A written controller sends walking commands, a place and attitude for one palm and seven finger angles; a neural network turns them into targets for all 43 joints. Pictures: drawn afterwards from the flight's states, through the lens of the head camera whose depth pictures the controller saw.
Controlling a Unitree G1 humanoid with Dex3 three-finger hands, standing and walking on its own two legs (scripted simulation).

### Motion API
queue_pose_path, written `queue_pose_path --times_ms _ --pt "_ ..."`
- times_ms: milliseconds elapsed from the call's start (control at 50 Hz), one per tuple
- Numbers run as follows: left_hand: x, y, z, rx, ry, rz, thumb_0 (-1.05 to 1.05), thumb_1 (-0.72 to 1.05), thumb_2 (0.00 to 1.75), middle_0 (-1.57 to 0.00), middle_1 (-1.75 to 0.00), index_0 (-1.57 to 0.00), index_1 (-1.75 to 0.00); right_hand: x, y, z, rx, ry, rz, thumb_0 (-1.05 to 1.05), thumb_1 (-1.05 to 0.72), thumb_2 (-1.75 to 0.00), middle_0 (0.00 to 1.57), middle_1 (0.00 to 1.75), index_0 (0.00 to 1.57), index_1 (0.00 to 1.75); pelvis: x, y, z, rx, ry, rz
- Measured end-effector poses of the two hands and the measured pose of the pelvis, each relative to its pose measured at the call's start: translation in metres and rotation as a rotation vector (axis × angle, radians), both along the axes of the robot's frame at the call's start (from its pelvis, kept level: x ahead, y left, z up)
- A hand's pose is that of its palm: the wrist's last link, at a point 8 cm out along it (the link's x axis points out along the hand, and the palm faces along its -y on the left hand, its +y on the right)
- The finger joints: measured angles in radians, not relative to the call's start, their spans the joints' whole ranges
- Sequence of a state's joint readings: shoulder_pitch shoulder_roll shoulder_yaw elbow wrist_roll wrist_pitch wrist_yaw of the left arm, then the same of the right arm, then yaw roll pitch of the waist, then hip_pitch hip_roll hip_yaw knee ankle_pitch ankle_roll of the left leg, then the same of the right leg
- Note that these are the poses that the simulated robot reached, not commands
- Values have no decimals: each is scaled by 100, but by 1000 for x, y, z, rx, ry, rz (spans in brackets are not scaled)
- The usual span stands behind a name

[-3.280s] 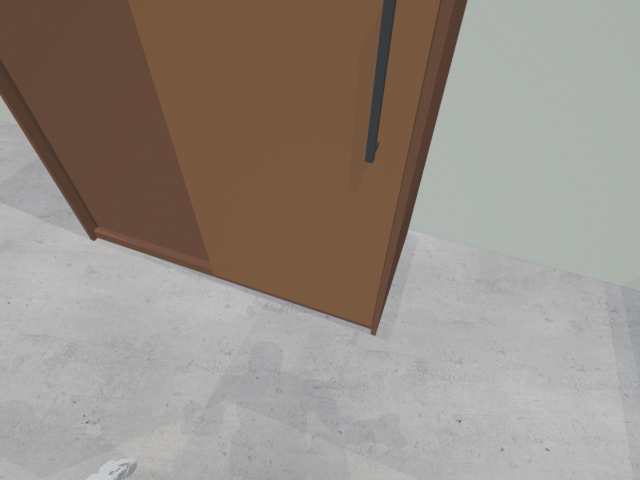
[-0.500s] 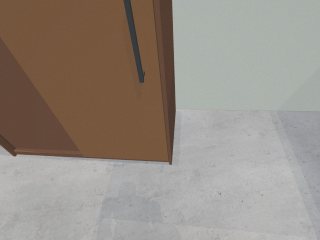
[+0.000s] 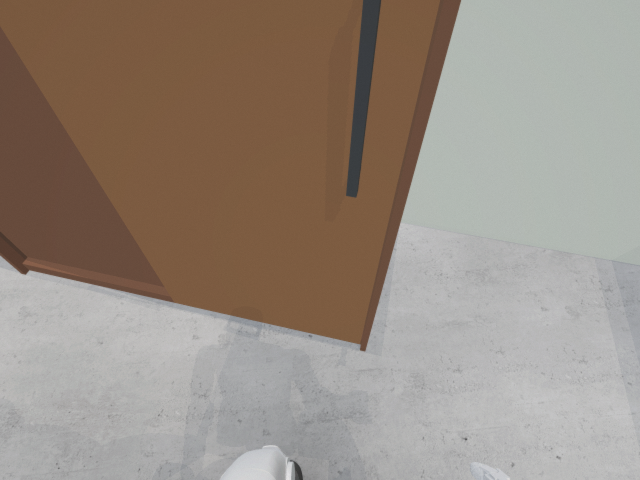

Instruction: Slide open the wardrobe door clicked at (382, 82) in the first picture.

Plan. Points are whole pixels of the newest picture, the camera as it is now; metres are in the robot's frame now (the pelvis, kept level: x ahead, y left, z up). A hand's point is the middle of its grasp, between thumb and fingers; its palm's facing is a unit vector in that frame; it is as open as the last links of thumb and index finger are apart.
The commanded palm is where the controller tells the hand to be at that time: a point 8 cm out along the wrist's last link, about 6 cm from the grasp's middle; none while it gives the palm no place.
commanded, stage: come to a stop and stand still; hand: right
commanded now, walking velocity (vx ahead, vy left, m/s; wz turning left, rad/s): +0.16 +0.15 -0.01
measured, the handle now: (364, 91) +0.54 +0.01 +0.19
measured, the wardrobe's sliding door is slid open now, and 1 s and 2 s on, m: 0.00 0.00 0.00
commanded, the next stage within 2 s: none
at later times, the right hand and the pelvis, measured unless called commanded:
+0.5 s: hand out of the picture +0.10 -0.18 -0.15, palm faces +0.08 +0.96 -0.25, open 7.4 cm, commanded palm none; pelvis +0.07 +0.01 +0.02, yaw +1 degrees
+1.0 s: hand out of the picture +0.05 -0.12 -0.15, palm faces +0.07 +0.98 -0.19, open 7.3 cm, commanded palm none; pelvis +0.01 +0.06 +0.03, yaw -1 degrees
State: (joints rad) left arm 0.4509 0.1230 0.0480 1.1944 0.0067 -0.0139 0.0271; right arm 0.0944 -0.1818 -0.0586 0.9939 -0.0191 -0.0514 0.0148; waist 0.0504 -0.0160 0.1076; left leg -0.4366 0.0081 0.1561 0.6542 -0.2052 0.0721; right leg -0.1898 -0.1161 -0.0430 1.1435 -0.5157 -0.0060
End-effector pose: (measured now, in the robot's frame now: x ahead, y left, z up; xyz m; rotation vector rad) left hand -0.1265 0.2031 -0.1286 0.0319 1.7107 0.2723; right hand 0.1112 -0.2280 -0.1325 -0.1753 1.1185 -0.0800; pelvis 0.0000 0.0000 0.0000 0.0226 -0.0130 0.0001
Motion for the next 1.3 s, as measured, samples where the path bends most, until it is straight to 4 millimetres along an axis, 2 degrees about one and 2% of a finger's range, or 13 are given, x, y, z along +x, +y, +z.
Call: queue_pose_path --times_ms 80,120,220,260,320,420,500,580,660,800,920,1020,1300 --pt "96 31 2 49 -185 -73 1 91 90 -20 -30 -20 -30 2 15 5 7 49 -33 0 -91 -90 20 30 20 30 26 9 12 15 1 -17" --pt "144 41 6 69 -278 -113 1 91 90 -20 -29 -20 -30 5 13 8 -6 56 -63 0 -93 -90 20 30 20 30 38 11 15 21 8 -23" --pt "239 40 13 85 -453 -181 0 91 90 -19 -29 -19 -29 7 14 5 0 103 -82 0 -93 -90 20 30 20 30 63 10 17 33 12 -12" --pt "265 34 13 85 -495 -193 0 92 90 -19 -29 -19 -29 6 13 0 10 121 -100 0 -93 -90 20 30 20 30 72 7 14 38 4 -9" --pt "290 22 18 65 -523 -217 0 92 90 -19 -29 -19 -29 3 8 -2 12 151 -134 0 -93 -90 21 30 20 30 82 6 16 2 -7 -4" --pt "308 13 16 32 -542 -238 0 92 90 -20 -29 -20 -30 -8 3 7 -20 203 -151 1 -92 -90 20 30 20 30 80 6 19 -18 -4 5" --pt "307 22 11 13 -533 -240 0 91 90 -20 -30 -20 -30 -19 0 17 -65 228 -156 1 -91 -90 20 30 20 30 70 14 21 -19 4 12" --pt "293 45 2 5 -520 -218 0 91 90 -20 -30 -20 -30 -31 7 23 -106 227 -148 1 -91 -90 20 30 20 30 60 30 17 -28 6 19" --pt "271 75 -8 7 -501 -177 0 91 90 -20 -30 -20 -30 -45 24 23 -129 216 -129 1 -91 -90 20 30 20 30 51 47 12 -37 -6 13" --pt "221 101 3 41 -417 -150 1 91 90 -20 -29 -20 -30 -55 58 24 -65 203 -104 1 -90 -90 20 30 20 30 39 60 22 -44 4 1" --pt "178 96 7 63 -351 -176 1 91 90 -20 -29 -20 -30 -61 59 11 -24 175 -121 2 -93 -90 21 30 20 30 24 61 19 -18 7 -23" --pt "149 81 13 35 -317 -187 1 91 90 -20 -29 -20 -30 -75 59 13 -5 177 -126 1 -93 -90 21 30 20 30 13 60 27 -23 -14 -12" --pt "95 56 9 -23 -247 -149 1 91 90 -20 -30 -20 -30 -140 62 15 4 311 -143 1 -91 -90 20 30 20 30 -4 52 29 -26 -3 -2"
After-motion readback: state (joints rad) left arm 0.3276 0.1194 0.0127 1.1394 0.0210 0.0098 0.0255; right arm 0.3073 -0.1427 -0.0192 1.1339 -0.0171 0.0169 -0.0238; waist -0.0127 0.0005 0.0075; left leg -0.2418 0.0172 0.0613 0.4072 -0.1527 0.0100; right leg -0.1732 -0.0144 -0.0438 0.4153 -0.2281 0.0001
